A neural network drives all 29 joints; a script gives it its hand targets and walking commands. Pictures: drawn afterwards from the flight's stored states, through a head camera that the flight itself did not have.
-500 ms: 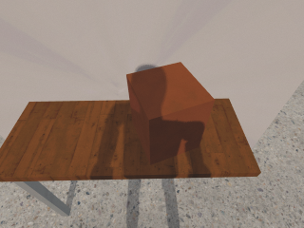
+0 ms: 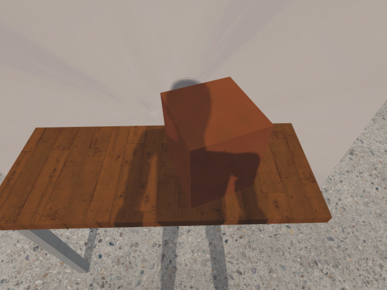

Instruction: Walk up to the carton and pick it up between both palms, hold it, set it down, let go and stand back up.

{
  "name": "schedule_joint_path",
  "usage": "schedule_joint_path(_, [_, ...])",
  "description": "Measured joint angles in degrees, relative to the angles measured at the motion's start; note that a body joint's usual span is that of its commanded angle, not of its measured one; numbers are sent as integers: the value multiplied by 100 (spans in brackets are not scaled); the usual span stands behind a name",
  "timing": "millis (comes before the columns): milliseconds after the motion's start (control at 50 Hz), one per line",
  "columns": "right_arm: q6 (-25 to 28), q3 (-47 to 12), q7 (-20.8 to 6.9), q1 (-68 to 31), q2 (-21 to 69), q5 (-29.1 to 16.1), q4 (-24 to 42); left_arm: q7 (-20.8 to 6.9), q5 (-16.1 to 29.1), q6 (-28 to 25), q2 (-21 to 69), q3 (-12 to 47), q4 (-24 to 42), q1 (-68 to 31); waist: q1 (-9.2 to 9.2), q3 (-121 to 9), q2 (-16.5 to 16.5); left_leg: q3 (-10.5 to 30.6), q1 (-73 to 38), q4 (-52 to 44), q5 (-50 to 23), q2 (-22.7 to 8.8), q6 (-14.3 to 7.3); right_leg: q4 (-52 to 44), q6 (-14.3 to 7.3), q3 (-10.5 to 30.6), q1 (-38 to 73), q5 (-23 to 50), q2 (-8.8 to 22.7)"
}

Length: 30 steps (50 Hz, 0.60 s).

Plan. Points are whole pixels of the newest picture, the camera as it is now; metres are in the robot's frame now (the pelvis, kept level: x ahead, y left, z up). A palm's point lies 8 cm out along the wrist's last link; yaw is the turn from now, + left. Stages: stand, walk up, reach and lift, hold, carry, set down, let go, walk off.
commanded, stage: stand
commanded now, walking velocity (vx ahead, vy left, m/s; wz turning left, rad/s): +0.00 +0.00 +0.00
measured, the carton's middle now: (210, 142) +0.50 -0.02 -0.01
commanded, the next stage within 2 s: walk up in 0.36 s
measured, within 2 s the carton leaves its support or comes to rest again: neither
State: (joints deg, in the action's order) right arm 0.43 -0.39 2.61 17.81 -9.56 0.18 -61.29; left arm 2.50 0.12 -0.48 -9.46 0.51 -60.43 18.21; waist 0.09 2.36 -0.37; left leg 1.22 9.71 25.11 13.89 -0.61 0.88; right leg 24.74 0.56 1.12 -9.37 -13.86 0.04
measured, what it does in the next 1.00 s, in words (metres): stands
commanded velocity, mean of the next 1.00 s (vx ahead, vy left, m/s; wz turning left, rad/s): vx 0.00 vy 0.00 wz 0.00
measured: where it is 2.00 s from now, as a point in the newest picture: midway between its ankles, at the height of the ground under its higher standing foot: outside the picture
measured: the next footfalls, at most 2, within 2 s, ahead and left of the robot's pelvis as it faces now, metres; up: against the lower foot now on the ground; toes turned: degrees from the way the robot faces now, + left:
none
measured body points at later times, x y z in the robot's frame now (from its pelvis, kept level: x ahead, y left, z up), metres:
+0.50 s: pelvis +0.00 +0.00 +0.00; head +0.01 +0.00 +0.45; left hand +0.00 +0.23 -0.16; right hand -0.01 -0.23 -0.16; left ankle +0.00 +0.13 -0.74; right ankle -0.01 -0.13 -0.74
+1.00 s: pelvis -0.01 -0.02 -0.01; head +0.01 -0.01 +0.44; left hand -0.01 +0.23 -0.16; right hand +0.03 -0.26 -0.15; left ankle +0.00 +0.13 -0.74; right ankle -0.01 -0.13 -0.74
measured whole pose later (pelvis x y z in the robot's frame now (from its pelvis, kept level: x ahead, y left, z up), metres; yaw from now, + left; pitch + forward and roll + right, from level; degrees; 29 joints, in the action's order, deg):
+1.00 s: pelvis -0.01 -0.02 -0.01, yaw +4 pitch -2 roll -1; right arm 0.4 1.1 3.3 18.5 -11.0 1.1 -54.9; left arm 1.7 -0.2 1.6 -12.3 -0.7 -59.1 15.6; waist -0.6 3.7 -0.2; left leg 5.8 13.8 30.0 14.8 -0.9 2.5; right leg 28.8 -1.1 -3.3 -11.4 -15.8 -0.4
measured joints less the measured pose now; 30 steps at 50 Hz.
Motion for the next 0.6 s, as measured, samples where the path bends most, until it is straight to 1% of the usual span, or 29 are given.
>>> schedule_joint_path(540, [-4,31,1,20,34,-9,-23,4,-5,-6,17,-15,-52,18,-7,-2,15,-35,2,-16,-9,4,-7,9,17,36,-26,7,13])
schedule_joint_path(600, [22,44,22,54,56,33,50,-3,-56,38,-22,-21,-55,-28,4,34,38,1,27,12,-8,15,-6,46,11,0,-39,-11,24])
